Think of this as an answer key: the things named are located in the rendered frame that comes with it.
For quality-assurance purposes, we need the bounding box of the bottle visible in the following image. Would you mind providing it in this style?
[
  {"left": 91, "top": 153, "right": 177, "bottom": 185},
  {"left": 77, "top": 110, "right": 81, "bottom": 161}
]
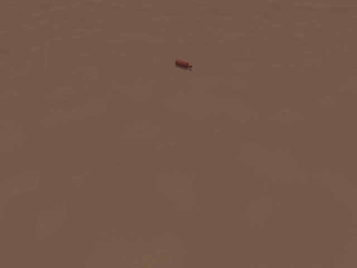
[{"left": 175, "top": 60, "right": 192, "bottom": 68}]

